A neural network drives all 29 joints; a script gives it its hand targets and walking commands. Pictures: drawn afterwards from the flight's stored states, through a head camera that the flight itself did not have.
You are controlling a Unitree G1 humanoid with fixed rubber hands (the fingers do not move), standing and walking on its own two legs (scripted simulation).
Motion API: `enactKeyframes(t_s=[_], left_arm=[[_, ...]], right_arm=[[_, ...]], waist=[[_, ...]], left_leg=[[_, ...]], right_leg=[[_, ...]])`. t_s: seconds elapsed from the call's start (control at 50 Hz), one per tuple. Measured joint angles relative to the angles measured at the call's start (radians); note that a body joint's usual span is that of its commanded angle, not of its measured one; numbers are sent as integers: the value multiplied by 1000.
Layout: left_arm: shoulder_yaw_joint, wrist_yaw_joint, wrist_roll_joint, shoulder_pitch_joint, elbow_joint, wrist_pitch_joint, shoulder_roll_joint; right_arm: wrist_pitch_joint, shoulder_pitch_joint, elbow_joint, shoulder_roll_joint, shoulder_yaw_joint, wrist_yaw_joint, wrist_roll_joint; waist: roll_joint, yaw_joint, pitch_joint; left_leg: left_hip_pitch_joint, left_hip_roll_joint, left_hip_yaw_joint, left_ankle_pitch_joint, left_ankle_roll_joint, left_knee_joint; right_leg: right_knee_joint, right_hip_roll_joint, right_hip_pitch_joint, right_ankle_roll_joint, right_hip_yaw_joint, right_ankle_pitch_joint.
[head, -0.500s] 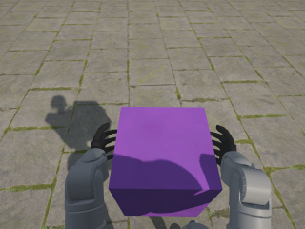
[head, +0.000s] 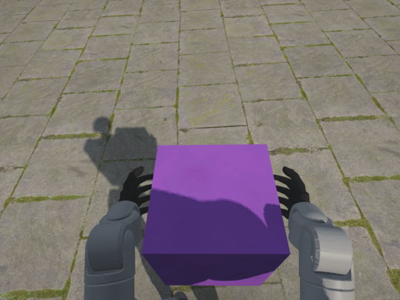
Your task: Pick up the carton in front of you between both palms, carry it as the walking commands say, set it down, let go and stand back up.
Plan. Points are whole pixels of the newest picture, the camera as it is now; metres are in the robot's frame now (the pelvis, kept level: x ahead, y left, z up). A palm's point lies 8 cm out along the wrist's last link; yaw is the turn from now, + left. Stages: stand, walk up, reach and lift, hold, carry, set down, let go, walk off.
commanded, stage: carry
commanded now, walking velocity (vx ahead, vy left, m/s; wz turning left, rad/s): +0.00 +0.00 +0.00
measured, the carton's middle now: (212, 220) +0.27 +0.00 -0.01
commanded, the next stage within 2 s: hold in 1.80 s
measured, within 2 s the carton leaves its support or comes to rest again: neither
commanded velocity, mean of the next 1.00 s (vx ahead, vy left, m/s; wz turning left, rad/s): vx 0.00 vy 0.00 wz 0.00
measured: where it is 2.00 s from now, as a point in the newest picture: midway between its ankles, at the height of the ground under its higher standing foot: outside the picture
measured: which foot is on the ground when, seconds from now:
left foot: up 0.00-0.02, down 0.04-1.00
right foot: down 0.00-1.00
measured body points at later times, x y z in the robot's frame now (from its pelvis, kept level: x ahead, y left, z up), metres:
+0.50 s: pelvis +0.09 +0.02 -0.01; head +0.08 +0.02 +0.44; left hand +0.38 +0.16 +0.05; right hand +0.36 -0.15 +0.05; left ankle +0.10 +0.12 -0.75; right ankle -0.02 -0.09 -0.74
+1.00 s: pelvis +0.05 +0.01 -0.01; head +0.02 +0.02 +0.44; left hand +0.34 +0.15 +0.02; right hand +0.33 -0.15 +0.01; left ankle +0.10 +0.12 -0.75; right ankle -0.02 -0.09 -0.75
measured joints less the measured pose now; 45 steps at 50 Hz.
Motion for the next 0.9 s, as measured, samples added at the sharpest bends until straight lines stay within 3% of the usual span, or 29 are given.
enactKeyframes(t_s=[0.04, 0.1, 0.18, 0.38, 0.7, 0.9], left_arm=[[-4, 0, 0, -1, -18, 10, 0], [10, -1, 6, -21, -15, 41, 0], [22, 0, 26, -43, 18, 78, -2], [24, 1, 31, -61, 66, 79, -5], [-3, -24, 59, 16, 180, -91, 2], [21, -50, 107, -17, 378, -251, 0]], right_arm=[[12, 1, -22, 0, 0, -2, 3], [23, -14, 0, 1, -2, -1, 4], [41, -47, 62, 4, -20, 10, 0], [39, -49, 97, 4, -32, 12, -6], [-118, 19, 206, -2, -7, 35, -37], [-278, -8, 397, 0, -33, 62, -89]], waist=[[6, -2, -23], [-55, 1, -66], [-80, 4, -119], [-50, -5, -120], [-41, -4, -115], [-38, 0, -118]], left_leg=[[57, 9, 23, 104, 12, -89], [89, -15, 49, -7, 57, -55], [102, -23, 63, -67, 55, -26], [91, -17, 65, -125, 57, 30], [77, -1, 56, -135, 49, 70], [84, 5, 54, -87, 49, 35]], right_leg=[[58, 8, 19, 15, 3, -61], [114, -25, 34, 38, 25, -111], [118, -38, 54, 55, 44, -162], [139, -41, 52, 76, 57, -179], [165, -35, 46, 56, 47, -203], [153, -26, 42, 46, 44, -168]])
